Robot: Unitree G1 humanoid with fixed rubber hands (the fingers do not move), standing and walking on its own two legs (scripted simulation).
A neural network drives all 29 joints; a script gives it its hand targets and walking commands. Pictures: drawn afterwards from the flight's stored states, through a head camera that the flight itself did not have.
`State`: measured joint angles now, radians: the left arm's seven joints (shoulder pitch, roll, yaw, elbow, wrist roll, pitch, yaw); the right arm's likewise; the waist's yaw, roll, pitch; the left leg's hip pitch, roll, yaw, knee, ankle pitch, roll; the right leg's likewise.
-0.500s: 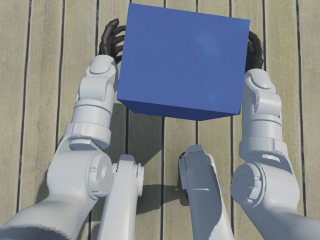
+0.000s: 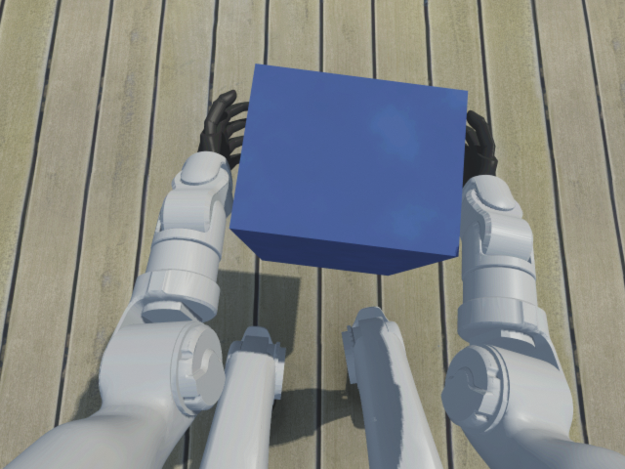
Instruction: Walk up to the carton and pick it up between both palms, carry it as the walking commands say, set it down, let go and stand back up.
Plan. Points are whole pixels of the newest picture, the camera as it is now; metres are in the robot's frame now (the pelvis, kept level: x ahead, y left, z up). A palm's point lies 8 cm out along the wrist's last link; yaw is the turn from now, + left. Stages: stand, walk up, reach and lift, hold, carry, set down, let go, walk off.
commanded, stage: reach and lift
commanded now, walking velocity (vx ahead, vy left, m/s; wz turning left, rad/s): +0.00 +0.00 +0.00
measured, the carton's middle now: (338, 197) +0.46 -0.07 -0.13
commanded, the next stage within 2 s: none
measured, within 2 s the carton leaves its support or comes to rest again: neither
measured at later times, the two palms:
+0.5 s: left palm (194, 146) +0.48 +0.09 +0.01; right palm (503, 172) +0.43 -0.22 +0.01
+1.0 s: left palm (159, 128) +0.46 +0.09 +0.09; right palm (549, 155) +0.41 -0.22 +0.08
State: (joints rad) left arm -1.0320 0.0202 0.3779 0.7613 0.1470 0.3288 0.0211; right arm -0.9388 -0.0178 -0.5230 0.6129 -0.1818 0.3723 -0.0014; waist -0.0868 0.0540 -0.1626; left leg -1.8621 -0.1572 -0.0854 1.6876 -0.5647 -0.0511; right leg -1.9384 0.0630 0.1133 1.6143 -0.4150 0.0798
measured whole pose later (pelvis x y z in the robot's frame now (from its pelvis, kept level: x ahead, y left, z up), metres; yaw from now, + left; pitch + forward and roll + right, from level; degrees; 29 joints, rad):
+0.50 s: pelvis +0.02 +0.00 +0.06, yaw -1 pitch +38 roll +1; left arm -0.85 -0.02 0.35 0.75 0.15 0.30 0.02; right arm -0.77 0.02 -0.48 0.60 -0.17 0.34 -0.01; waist -0.08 0.05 -0.21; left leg -1.59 -0.15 -0.11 1.48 -0.55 -0.04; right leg -1.66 0.07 0.12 1.42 -0.41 0.07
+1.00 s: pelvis +0.05 +0.00 +0.13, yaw -1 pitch +31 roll +0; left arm -0.67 -0.05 0.32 0.71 0.16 0.27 0.00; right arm -0.60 0.06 -0.43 0.59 -0.18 0.31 -0.01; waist -0.07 0.05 -0.21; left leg -1.25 -0.12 -0.13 1.20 -0.50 -0.03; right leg -1.32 0.07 0.13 1.15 -0.37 0.05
